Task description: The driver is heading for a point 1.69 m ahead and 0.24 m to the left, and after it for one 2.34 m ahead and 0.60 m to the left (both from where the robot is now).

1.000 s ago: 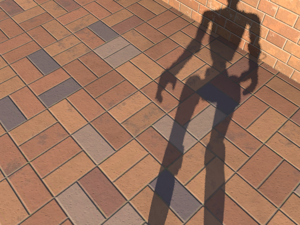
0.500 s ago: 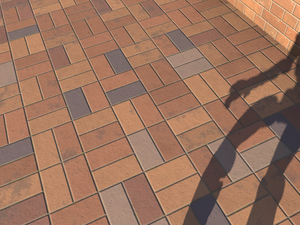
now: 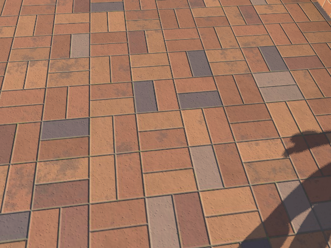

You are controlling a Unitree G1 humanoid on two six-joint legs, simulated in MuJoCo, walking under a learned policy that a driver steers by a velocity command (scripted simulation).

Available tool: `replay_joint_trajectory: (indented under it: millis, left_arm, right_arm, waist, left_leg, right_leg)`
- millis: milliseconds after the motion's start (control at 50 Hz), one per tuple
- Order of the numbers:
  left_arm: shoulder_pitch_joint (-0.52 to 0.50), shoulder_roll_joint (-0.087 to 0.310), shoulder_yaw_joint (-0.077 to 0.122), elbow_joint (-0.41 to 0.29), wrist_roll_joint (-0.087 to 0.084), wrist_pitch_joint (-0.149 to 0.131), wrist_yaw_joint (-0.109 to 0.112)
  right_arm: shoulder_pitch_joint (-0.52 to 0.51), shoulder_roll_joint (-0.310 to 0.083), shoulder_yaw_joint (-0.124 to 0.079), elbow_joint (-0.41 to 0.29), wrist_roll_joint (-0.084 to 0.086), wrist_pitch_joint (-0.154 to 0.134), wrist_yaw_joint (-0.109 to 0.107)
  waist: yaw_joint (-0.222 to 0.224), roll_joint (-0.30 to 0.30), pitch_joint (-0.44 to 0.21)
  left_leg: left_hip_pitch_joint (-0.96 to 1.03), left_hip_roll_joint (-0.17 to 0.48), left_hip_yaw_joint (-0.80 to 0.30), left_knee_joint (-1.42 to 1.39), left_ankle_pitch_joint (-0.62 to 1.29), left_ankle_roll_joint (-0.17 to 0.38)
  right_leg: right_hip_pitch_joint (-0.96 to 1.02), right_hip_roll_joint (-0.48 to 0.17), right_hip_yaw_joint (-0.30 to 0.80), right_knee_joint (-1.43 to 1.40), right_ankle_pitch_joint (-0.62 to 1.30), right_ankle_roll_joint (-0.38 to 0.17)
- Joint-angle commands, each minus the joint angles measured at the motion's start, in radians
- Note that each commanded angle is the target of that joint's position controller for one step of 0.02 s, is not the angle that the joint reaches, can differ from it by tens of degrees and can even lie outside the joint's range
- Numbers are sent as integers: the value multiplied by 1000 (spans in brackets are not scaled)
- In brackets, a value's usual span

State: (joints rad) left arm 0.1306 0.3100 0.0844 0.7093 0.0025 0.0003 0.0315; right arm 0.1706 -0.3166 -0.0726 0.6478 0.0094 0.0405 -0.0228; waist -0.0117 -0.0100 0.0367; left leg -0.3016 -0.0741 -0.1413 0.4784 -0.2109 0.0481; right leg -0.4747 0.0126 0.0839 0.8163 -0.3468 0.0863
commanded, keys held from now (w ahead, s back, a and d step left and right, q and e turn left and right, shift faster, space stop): q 0.34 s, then no key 0.12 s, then w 0.54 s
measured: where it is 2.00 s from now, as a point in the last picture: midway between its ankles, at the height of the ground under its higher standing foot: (116, 188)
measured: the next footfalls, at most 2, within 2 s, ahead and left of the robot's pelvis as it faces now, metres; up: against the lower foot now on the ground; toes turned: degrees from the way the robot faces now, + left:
right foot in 0.12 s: +0.07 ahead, -0.14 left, +0.00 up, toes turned +10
left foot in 0.54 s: +0.00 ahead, +0.12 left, +0.00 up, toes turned +16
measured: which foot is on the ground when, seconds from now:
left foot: down 0.00-0.14, up 0.16-0.52, down 0.54-1.00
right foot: up 0.00-0.10, down 0.12-0.52, up 0.54-1.00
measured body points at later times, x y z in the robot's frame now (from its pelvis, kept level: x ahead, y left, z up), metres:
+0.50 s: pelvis +0.00 +0.00 +0.00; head +0.03 +0.01 +0.44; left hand +0.06 +0.31 -0.11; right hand +0.23 -0.23 -0.10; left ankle -0.04 +0.12 -0.73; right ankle +0.03 -0.14 -0.74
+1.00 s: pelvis +0.15 +0.04 -0.01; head +0.17 +0.04 +0.44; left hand +0.28 +0.33 -0.09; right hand +0.24 -0.24 -0.13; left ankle -0.04 +0.11 -0.74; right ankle +0.30 -0.04 -0.73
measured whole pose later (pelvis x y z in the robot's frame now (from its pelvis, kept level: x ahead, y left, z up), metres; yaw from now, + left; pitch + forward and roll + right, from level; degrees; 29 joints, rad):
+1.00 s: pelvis +0.15 +0.04 -0.01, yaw +18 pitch +3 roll +1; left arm 0.08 0.29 0.04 0.70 -0.02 -0.08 -0.05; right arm 0.43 -0.31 -0.06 0.77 0.02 -0.04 0.00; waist -0.08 -0.02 0.00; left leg 0.07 0.00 -0.03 0.26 -0.37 0.00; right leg -0.51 -0.03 -0.02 0.53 -0.09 -0.02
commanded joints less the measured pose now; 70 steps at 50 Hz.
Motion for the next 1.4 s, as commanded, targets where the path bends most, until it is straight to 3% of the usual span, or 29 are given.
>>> replay_joint_trajectory:
  millis: [20, 100, 120, 140, 160, 180, 200, 240, 360, 460, 500, 520, 540, 560, 580, 600, 680, 900, 960, 1000, 1020, 1040, 1060, 1080, 1100, 1120, 1160, 1240, 1400]
  left_arm:
    - [-27, 89, 21, -80, -7, -25, -10]
    - [41, 90, 29, -69, -11, -43, -25]
    - [65, 117, 38, -63, -4, -45, -23]
    - [76, 183, 51, -75, 13, -39, -15]
    - [60, 223, 56, -70, 45, -31, -19]
    - [32, 171, 43, -93, 39, -35, -17]
    - [-15, 119, 27, -104, 29, -34, -11]
    - [-57, 95, 18, -113, 6, -28, -1]
    - [21, 137, 31, -91, 13, 0, 12]
    - [3, 174, 38, -74, -18, 4, -16]
    - [5, 151, 26, -58, -37, 3, -21]
    - [40, 98, 5, -38, -27, -4, -28]
    - [34, 2, -30, -55, 19, -13, -43]
    - [-32, 49, -17, -108, 5, -24, -37]
    - [-89, 128, 8, -113, -24, -33, -30]
    - [-81, 150, 19, -106, -35, -36, -34]
    - [-20, 107, 19, -45, -15, -61, -44]
    - [-167, 53, -21, -83, -26, -89, -79]
    - [-150, 76, -19, -91, -28, -98, -89]
    - [-48, 106, -3, -69, -24, -101, -83]
    - [94, 147, 19, -26, -21, -100, -72]
    - [276, 212, 36, 3, -13, -98, -62]
    - [331, 293, 49, 22, 1, -96, -69]
    - [307, 192, 22, 16, -16, -100, -71]
    - [242, 151, 7, 11, -15, -98, -65]
    - [189, 133, 1, 2, -8, -95, -62]
    - [124, 93, -12, -9, 11, -96, -61]
    - [121, 104, -9, 13, -5, -114, -56]
    - [243, 150, -1, 76, -21, -89, -38]
  right_arm:
    - [-30, -184, -53, -74, 2, -6, 2]
    - [-71, -171, -49, -88, 21, 4, 1]
    - [-60, -148, -42, -91, 22, 5, -3]
    - [-7, -91, -27, -91, 7, 3, -2]
    - [-5, -119, -38, -116, 14, -6, -2]
    - [29, -197, -64, -96, 0, -13, -3]
    - [41, -218, -77, -71, 10, -8, 0]
    - [56, -171, -72, -45, 11, 15, -4]
    - [-48, -78, -34, -109, 12, 14, 15]
    - [-3, -80, -29, -102, 5, 13, 27]
    - [78, -68, -28, -66, 6, 12, 32]
    - [122, -79, -30, -51, 8, 9, 28]
    - [196, -145, -40, -47, 7, 5, 14]
    - [227, -252, -62, -49, -10, -13, 22]
    - [219, -212, -53, -45, -20, -41, 27]
    - [179, -168, -37, -32, -17, -60, 26]
    - [134, -106, -11, -27, -13, -91, 10]
    - [238, -152, -30, 54, 8, -102, 16]
    - [243, -163, -35, 71, 15, -95, 15]
    - [219, -172, -36, 72, 14, -87, 13]
    - [228, -145, -25, 75, 8, -84, 11]
    - [235, -93, -1, 51, -14, -84, 7]
    - [338, 13, 26, 20, -1, -104, 7]
    - [273, -93, 5, 33, 20, -123, 11]
    - [189, -135, -8, 14, 40, -132, 19]
    - [143, -126, -2, 8, 31, -138, 19]
    - [128, -102, -5, 12, 8, -133, 23]
    - [125, -54, 4, 15, -3, -103, 21]
    - [-151, -5, 28, -57, 5, -135, 51]
  waist:
    - [-9, 175, -113]
    - [38, 173, -126]
    - [40, 141, -138]
    - [7, -52, -175]
    - [-15, -286, -109]
    - [-11, -205, -108]
    - [-24, -146, -89]
    - [-22, -114, -56]
    - [54, -158, -96]
    - [36, -177, -114]
    - [-8, -145, -125]
    - [-21, -84, -138]
    - [-24, 158, -176]
    - [-63, 283, -112]
    - [-96, 195, -55]
    - [-64, 207, 9]
    - [-21, 155, 33]
    - [-77, 108, 74]
    - [-53, 120, 71]
    - [17, 128, 4]
    - [80, 103, -99]
    - [151, -2, -263]
    - [85, -311, -370]
    - [120, -216, -315]
    - [108, -162, -183]
    - [85, -74, -120]
    - [33, -63, -62]
    - [0, -56, -19]
    - [98, -32, 47]
  left_leg:
    - [109, 241, -307, -102, 216, 181]
    - [105, 193, -366, -31, 249, 128]
    - [45, 154, -341, 14, 146, 82]
    - [-71, 58, -215, 209, -141, 20]
    - [-265, -75, -29, 401, -448, -36]
    - [-281, 4, -30, 616, -440, -78]
    - [-282, 20, -21, 693, -368, -95]
    - [-317, 34, 3, 759, -254, -132]
    - [-269, 94, 102, 498, -213, -162]
    - [-56, 70, 172, 197, -170, -113]
    - [138, 40, 208, -41, -15, -58]
    - [292, 59, 157, -92, 10, -32]
    - [448, 285, -143, -137, 42, 35]
    - [359, 465, -437, -236, -200, 233]
    - [303, 445, -465, -294, -398, 268]
    - [271, 407, -398, -313, -481, 227]
    - [257, 300, -202, -355, -247, 151]
    - [253, 316, -33, -346, 20, 159]
    - [295, 345, -42, -306, 97, 142]
    - [299, 319, -4, -173, 371, 110]
    - [252, 261, 51, 14, 513, 80]
    - [69, 201, 99, 329, 336, 36]
    - [-298, 8, 97, 678, -295, -37]
    - [-416, 43, -20, 799, -352, -35]
    - [-481, 98, 8, 817, -269, -19]
    - [-455, 147, 40, 781, -182, -12]
    - [-376, 200, 45, 692, -75, -17]
    - [-363, 213, 74, 586, 5, -58]
    - [-324, 157, 139, 117, 335, -62]
  right_leg:
    - [32, 22, 4, -101, -17, -8]
    - [195, 32, -10, -392, 122, -44]
    - [301, -34, 23, -461, 231, -70]
    - [418, -240, 199, -483, 371, -148]
    - [380, -398, 424, -519, 520, -323]
    - [347, -440, 416, -516, 514, -385]
    - [324, -375, 303, -501, 474, -346]
    - [328, -282, 159, -489, 412, -284]
    - [427, -281, 28, -482, 490, -314]
    - [376, -301, 5, -439, 529, -309]
    - [277, -272, -23, -404, 281, -255]
    - [162, -230, -65, -350, 98, -191]
    - [-26, -129, -177, -78, -189, -92]
    - [-247, -31, -153, 102, -329, -57]
    - [-291, -73, -65, 222, -271, -64]
    - [-320, -96, -48, 241, -174, -82]
    - [-295, -110, -54, 197, 124, -82]
    - [-168, -76, -83, -228, 313, -61]
    - [-108, -65, -86, -279, 255, -108]
    - [63, -20, -128, -320, 234, -148]
    - [274, -4, -138, -326, 239, -179]
    - [573, -169, 50, -303, 209, -244]
    - [834, -389, 572, -459, -86, -393]
    - [796, -388, 660, -556, -222, -379]
    - [695, -367, 511, -558, -175, -342]
    - [581, -328, 399, -563, -53, -323]
    - [422, -260, 263, -610, 119, -313]
    - [323, -232, 129, -689, 285, -341]
    - [388, -200, -15, -694, 380, -292]
Velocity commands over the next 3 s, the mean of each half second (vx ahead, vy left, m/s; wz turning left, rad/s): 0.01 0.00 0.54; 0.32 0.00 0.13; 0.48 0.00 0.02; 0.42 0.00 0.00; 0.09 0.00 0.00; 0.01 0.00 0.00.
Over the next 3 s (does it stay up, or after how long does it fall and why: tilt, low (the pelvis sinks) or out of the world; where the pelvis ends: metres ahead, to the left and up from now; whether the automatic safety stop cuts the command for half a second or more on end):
stays up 0.79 0.25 0.00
